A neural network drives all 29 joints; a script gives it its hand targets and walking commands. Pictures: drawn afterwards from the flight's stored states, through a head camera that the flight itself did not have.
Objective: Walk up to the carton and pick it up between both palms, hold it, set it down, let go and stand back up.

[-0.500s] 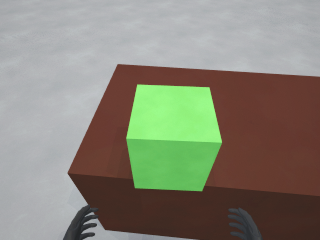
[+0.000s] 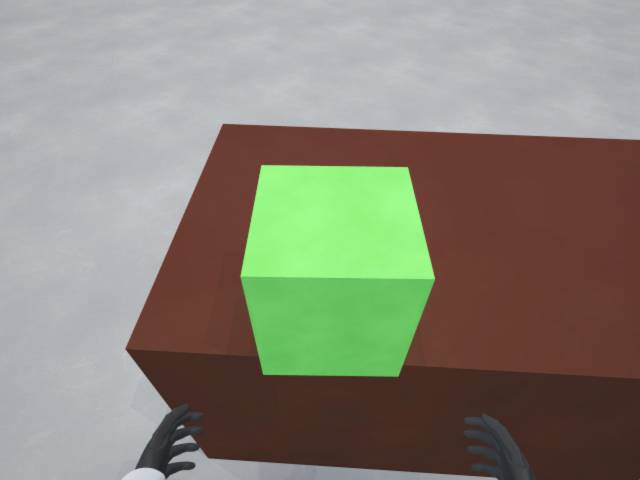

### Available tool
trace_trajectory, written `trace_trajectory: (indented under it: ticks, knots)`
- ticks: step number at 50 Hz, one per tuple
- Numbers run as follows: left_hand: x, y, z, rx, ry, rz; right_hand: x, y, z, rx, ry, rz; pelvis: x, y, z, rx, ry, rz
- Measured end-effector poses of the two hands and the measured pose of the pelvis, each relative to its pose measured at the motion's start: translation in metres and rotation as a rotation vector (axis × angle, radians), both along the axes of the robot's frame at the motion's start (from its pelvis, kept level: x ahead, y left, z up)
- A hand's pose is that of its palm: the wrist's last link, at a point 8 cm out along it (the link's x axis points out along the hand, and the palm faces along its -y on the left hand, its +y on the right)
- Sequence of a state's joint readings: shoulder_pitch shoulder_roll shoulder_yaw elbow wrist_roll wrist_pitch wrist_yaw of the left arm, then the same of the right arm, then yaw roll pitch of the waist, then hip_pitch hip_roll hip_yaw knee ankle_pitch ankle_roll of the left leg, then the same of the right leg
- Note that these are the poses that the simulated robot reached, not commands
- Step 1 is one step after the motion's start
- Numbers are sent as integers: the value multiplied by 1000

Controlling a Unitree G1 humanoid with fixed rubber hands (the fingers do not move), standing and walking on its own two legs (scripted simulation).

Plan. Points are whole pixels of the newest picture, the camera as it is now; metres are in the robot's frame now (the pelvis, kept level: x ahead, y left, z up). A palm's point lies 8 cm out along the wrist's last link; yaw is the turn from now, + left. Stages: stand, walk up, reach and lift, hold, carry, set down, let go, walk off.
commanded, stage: let go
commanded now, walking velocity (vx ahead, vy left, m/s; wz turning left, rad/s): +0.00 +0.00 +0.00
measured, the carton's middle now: (332, 275) +0.40 +0.00 +0.01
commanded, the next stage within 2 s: stand in 0.18 s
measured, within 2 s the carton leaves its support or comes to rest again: neither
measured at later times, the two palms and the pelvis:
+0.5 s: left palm out of the picture +0.03 +0.25 -0.13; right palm out of the picture +0.06 -0.23 -0.14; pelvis -0.01 +0.00 -0.01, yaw +6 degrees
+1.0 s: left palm out of the picture -0.09 +0.20 -0.16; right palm out of the picture +0.00 -0.22 -0.15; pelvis -0.03 -0.01 -0.01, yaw +9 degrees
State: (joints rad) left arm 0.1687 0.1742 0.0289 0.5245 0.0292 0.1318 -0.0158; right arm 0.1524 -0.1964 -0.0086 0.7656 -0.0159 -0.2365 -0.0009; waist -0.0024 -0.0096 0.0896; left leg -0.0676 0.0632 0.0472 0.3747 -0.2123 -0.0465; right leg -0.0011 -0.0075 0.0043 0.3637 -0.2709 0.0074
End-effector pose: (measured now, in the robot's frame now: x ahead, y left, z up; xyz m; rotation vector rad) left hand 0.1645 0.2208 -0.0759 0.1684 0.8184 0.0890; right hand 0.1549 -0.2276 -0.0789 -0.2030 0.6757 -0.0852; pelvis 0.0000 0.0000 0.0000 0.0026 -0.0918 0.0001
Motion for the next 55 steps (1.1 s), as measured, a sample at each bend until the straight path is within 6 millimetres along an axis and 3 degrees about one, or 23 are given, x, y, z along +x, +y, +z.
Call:
trace_trajectory:
  ticks: [9, 12, 18, 25, 31, 38, 47, 55]
  knots:
    - [-5, 1, -4, -16, 10, 15, -1, -2, 1, -19, 10, 7, -1, -1, 0, 1, 10, -1]
    - [-12, 7, -8, 12, -5, 12, -14, -5, -13, -24, 131, -1, -3, -2, -2, -7, 43, 26]
    - [-63, 28, -31, 39, 87, 116, -63, -11, -46, -18, 393, -7, -5, -3, -10, -19, 78, 70]
    - [-135, 34, -57, 34, 266, 223, -98, -6, -61, -12, 507, -12, -6, -2, -14, -25, 85, 104]
    - [-179, 26, -67, 11, 363, 285, -108, -1, -64, -12, 531, -15, -10, -2, -14, -28, 79, 126]
    - [-215, 11, -74, -20, 439, 329, -116, 5, -66, -7, 552, -12, -16, -4, -12, -30, 70, 145]
    - [-250, -15, -80, -67, 531, 351, -142, 4, -69, -4, 620, -23, -24, -10, -10, -30, 62, 159]
    - [-270, -34, -83, -98, 593, 357, -167, 6, -72, 10, 693, -25, -29, -16, -9, -31, 59, 167]
